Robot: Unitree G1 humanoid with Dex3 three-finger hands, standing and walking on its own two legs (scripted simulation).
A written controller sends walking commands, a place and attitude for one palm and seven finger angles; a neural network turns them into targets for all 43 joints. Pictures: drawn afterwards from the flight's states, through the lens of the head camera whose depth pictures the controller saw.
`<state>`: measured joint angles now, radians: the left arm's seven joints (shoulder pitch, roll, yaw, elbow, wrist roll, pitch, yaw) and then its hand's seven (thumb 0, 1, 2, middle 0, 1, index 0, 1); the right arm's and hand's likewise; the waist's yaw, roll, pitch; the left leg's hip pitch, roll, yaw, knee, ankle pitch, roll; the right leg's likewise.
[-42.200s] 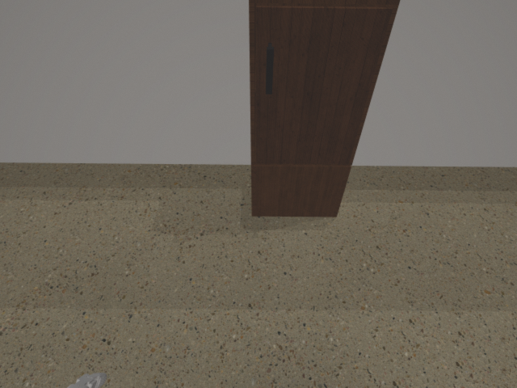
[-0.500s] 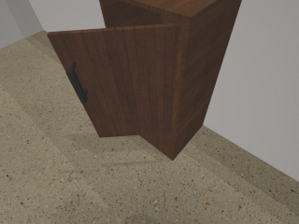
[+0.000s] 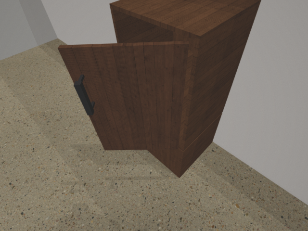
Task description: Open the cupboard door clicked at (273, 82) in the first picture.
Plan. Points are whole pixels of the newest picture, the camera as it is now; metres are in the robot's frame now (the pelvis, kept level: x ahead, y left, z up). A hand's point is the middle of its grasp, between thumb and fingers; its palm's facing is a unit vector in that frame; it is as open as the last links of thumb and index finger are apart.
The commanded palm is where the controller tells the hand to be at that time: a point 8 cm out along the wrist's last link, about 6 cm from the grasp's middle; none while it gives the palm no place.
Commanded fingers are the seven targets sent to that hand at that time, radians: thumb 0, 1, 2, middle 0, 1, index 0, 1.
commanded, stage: come to a stop and stand still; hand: left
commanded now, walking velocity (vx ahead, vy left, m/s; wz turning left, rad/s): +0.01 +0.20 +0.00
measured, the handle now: (86, 95) +0.54 +0.28 +0.03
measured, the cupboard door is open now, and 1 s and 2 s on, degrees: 44 44 44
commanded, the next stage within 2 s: look again from close up in 1.54 s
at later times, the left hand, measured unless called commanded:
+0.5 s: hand out of the picture +0.04 +0.29 -0.16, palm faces +0.02 -0.96 -0.29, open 7.4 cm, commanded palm none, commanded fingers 0.00 0.90 0.90 -0.20 -0.30 -0.20 -0.30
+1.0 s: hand out of the picture -0.02 +0.28 -0.16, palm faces -0.03 -0.96 -0.28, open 7.4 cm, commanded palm none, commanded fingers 0.00 0.90 0.90 -0.20 -0.30 -0.20 -0.30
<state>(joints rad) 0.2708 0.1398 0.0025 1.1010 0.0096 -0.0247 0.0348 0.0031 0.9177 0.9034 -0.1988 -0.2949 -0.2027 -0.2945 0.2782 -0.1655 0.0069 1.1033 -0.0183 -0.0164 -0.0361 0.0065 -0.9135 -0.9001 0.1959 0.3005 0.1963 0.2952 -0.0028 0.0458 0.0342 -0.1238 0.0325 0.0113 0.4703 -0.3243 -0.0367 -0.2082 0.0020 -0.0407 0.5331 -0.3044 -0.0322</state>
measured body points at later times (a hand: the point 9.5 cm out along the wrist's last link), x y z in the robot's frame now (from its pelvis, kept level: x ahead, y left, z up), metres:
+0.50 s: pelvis -0.04 +0.07 +0.00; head -0.07 +0.08 +0.45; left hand +0.04 +0.34 -0.14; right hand +0.06 -0.20 -0.12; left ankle -0.04 +0.15 -0.74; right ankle -0.01 -0.09 -0.73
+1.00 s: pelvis -0.05 +0.06 +0.01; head -0.05 +0.07 +0.46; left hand -0.02 +0.33 -0.14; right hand -0.01 -0.21 -0.14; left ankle -0.04 +0.15 -0.74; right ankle -0.01 -0.10 -0.74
